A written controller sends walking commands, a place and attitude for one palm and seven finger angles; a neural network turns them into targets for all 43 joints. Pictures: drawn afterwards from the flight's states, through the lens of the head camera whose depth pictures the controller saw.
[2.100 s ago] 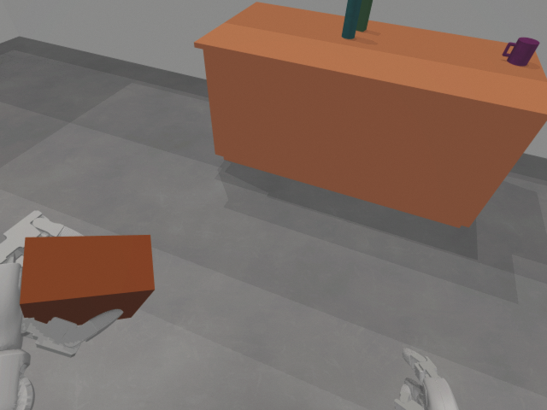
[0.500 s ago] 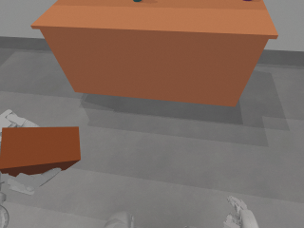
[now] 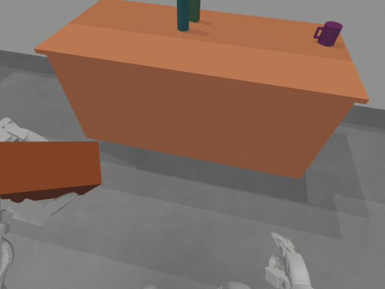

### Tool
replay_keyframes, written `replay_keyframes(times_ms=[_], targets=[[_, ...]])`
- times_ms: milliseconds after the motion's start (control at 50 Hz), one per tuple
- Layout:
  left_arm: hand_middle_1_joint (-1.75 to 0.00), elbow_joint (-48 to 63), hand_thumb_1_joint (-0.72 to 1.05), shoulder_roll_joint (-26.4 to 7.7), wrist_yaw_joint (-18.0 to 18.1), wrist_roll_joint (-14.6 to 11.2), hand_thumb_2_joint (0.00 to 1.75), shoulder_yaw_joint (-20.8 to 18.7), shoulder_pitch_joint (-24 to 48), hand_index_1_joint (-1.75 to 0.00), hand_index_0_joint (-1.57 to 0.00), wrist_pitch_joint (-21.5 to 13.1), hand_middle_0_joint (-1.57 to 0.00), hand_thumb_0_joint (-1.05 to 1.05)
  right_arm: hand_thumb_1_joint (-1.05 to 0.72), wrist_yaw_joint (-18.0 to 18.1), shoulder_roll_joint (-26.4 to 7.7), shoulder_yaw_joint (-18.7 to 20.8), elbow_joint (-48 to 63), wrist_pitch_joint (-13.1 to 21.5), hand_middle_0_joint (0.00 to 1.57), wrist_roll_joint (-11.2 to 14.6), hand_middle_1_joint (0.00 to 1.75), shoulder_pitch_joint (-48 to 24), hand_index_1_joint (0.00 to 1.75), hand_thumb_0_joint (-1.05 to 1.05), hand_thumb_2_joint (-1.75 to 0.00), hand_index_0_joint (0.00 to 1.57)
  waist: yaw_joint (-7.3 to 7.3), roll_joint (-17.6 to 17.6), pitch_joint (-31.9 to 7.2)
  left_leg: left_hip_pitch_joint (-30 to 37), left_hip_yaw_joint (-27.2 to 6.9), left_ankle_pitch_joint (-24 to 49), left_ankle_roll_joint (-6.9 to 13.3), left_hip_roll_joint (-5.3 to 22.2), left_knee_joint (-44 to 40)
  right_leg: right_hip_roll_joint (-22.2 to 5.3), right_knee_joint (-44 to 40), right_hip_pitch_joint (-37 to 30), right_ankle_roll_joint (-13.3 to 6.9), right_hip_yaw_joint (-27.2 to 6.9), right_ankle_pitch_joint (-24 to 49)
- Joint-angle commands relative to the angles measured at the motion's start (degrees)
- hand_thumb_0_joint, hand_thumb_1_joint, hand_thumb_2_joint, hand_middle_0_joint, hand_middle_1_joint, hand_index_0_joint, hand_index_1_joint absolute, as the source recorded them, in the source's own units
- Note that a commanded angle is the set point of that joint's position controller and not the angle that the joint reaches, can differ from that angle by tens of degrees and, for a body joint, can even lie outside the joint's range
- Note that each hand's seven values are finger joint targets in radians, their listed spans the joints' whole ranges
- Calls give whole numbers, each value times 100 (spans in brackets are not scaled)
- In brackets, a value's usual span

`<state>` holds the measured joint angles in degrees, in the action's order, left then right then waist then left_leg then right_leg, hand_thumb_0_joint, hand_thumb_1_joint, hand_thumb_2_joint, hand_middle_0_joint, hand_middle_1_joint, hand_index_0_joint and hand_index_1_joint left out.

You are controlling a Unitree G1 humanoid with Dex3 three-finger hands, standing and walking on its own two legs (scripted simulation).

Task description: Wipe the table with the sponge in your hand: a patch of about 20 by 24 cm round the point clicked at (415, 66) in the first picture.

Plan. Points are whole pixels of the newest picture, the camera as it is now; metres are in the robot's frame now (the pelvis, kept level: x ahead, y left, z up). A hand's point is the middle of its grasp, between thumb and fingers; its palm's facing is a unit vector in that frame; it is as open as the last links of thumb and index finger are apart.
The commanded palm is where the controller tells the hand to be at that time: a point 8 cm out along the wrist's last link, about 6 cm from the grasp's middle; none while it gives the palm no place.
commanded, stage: walk to a spot facing it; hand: left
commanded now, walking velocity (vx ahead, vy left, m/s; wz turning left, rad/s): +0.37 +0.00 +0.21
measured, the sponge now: (63, 173) +0.25 +0.21 +0.18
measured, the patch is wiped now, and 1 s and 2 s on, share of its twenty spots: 0.00 0.00 0.00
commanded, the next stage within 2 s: turn to face it in 0.58 s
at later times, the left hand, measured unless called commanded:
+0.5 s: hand (75, 129) +0.33 +0.21 +0.19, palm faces +0.51 -0.73 -0.46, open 10.2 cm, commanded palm +0.25 +0.25 +0.20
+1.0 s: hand (80, 128) +0.33 +0.21 +0.18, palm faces +0.72 -0.60 -0.35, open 10.2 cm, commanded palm +0.29 +0.22 +0.20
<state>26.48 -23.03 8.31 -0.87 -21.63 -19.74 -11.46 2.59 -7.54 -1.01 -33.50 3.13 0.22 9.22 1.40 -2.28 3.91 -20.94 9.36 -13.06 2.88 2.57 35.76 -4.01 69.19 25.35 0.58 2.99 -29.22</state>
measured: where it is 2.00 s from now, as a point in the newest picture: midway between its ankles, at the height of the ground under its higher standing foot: outside the picture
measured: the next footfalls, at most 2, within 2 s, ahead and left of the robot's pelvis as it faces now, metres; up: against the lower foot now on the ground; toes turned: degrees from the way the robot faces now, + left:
right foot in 0.20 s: +0.14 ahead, -0.18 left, +0.00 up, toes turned -6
left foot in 0.54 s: +0.28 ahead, +0.08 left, +0.00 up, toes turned +21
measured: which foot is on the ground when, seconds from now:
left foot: down 0.00-0.22, up 0.24-0.52, down 0.54-0.96, up 0.98-1.00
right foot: up 0.00-0.18, down 0.20-0.54, up 0.56-0.92, down 0.94-1.00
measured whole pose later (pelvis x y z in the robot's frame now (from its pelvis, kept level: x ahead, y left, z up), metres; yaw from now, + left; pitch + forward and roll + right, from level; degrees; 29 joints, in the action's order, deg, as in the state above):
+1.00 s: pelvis +0.21 -0.09 +0.01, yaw +15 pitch -2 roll +0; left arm 22.9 -16.4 9.3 -0.6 -18.9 -21.6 -9.0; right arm 3.0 -9.7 -2.8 -36.7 6.5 0.0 10.9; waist -6.0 3.1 0.5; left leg -22.6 2.5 -21.6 -1.6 4.5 41.6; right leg 0.1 35.4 16.3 -1.9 4.4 -17.0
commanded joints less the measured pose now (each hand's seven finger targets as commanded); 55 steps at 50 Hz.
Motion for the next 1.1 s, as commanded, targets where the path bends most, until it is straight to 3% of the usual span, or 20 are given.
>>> replay_keyframes(times_ms=[0,140,160,200,220,240,340,440,480,500,520,540,560,680,880,900,940,980,1040,1080], targets=[[-160,2164,10,-943,137,-137,130,-980,-634,-160,-120,-657,-120,0,-90,35,-964,429,725,424,20,6,30,-217,30,0,-90,20,-300,1639,-884,-65,-1524,-1410,769,1411,-2151,-291,-1313,-288,66,164,650],[-160,1145,10,-427,131,-56,130,-502,-340,-160,-120,-490,-120,0,-90,143,-952,412,576,537,20,63,30,32,30,0,-90,20,-176,1103,-941,-33,-947,-1676,319,983,-995,211,-3767,-1538,274,953,882],[-160,1074,10,-428,133,-18,130,-445,-129,-160,-120,-450,-120,0,-90,158,-902,403,564,504,20,83,30,88,30,0,-90,20,-149,573,-956,-146,-736,-1626,170,718,-243,-66,-4344,-1738,148,511,636],[-160,856,10,-893,189,17,130,-592,97,-160,-120,-274,-120,0,-90,204,-765,331,661,467,20,78,30,-225,30,0,-90,20,-328,-1958,-656,-2270,-324,-2052,-218,-213,2719,-2149,-5338,-2832,-892,-2730,1343],[-160,895,10,-986,206,-28,130,-620,371,-160,-120,-277,-120,0,-90,192,-925,339,543,497,20,30,30,-314,30,0,-90,20,-291,-1371,-716,-2534,-922,-1797,-290,38,3570,-2555,-5346,-2888,-1114,-2745,1940],[-160,866,10,-812,169,7,130,-474,450,-160,-120,-302,-120,0,-90,187,-942,382,458,486,20,12,30,-220,30,0,-90,20,-199,-1106,-672,-2501,-1069,-1481,-349,218,3755,-2355,-5211,-2854,-1060,-2358,2394],[-160,1575,10,-927,206,92,130,-689,-9,-160,-120,-553,-120,0,-90,118,-817,300,599,234,20,-46,30,-396,30,0,-90,20,-253,-728,-530,-1667,-365,-1169,-394,322,2084,-1775,-4622,-2664,-692,179,4997],[-160,2304,10,-1007,406,-55,130,-1030,-712,-160,-120,-521,-120,0,-90,131,-732,454,1018,203,20,-25,30,-269,30,0,-90,20,-327,-698,-1137,-384,556,-431,-369,-197,55,-1556,-3630,-2691,-569,765,6075],[-160,2303,10,-897,446,-136,130,-947,-984,-160,-120,-480,-120,0,-90,176,-823,541,1053,159,20,-13,30,10,30,0,-90,20,67,68,-1744,1213,677,743,-345,-531,-938,-1277,-1878,-2079,-158,1166,5715],[-160,2526,10,-928,463,-156,130,-981,-860,-160,-120,-574,-120,0,-90,173,-866,569,1082,150,20,-12,30,-30,30,0,-90,20,87,993,-2082,2481,-211,1760,-2,69,-1004,-820,-544,-1012,91,1104,3548],[-160,2664,10,-936,457,-196,130,-988,-811,-160,-120,-667,-120,0,-90,128,-1056,609,1103,170,20,-21,30,-65,30,0,-90,20,-27,2495,-2264,3221,-2704,4729,921,1786,-755,-20,630,476,345,642,-645],[-160,2485,10,-1232,428,-124,130,-1170,-695,-160,-120,-652,-120,0,-90,-3,-1058,539,1073,248,20,10,30,30,30,0,-90,20,-24,2199,-2141,3107,-3868,5371,1440,2368,-877,116,1179,1041,262,-41,-1340],[-160,1880,10,-1125,233,-144,130,-1072,-459,-160,-120,-528,-120,0,-90,-122,-1220,607,922,255,20,65,30,-16,30,0,-90,20,35,1335,-1520,2341,-3482,4175,1282,2222,-1097,-142,1043,1211,243,-346,-804],[-160,2439,10,-947,92,-311,130,-1084,-1236,-160,-120,-368,-120,0,-90,-139,-1092,559,913,282,20,106,30,-110,30,0,-90,20,-150,1653,-1455,770,-1612,1724,625,1210,-1528,-58,-785,113,368,72,706],[-160,1169,10,-571,196,-10,130,-209,582,-160,-120,-212,-120,0,-90,166,-985,234,630,682,20,51,30,-109,30,0,-90,20,-198,1026,-862,167,-814,-1401,20,1113,-1244,404,-4138,-1352,230,286,1219],[-160,1039,10,-505,170,20,130,-44,875,-160,-120,-214,-120,0,-90,172,-942,237,597,687,20,39,30,-84,30,0,-90,20,-146,534,-665,140,-641,-1374,-166,838,-563,101,-4737,-1138,46,-279,1426],[-160,853,10,-772,174,19,130,-50,1358,-160,-120,-135,-120,0,-90,180,-847,181,592,684,20,-45,30,-210,30,0,-90,20,-117,-925,-549,-320,-624,-1635,-505,10,1182,-1344,-5307,-726,-705,-2631,3160],[-160,932,10,-697,162,-8,130,84,1687,-160,-120,-120,-120,0,-90,91,-960,269,614,667,20,-24,30,-325,30,0,-90,20,-184,-1153,-598,-559,-995,-1483,-590,-31,2369,-1388,-5369,-734,-874,-2973,3162],[-160,1039,10,-811,151,-71,130,-301,664,-160,-120,-281,-120,0,-90,87,-813,149,656,424,20,-49,30,-370,30,0,-90,20,-248,-387,-905,-599,-873,-1160,-652,-47,2099,-927,-4800,-1514,-920,-1822,4310],[-160,1181,10,-926,151,-118,130,-600,225,-160,-120,-393,-120,0,-90,37,-820,181,793,291,20,-46,30,-486,30,0,-90,20,-317,-252,-1082,-481,-770,-1109,-664,-69,1488,-818,-4748,-1762,-945,-1694,4255]])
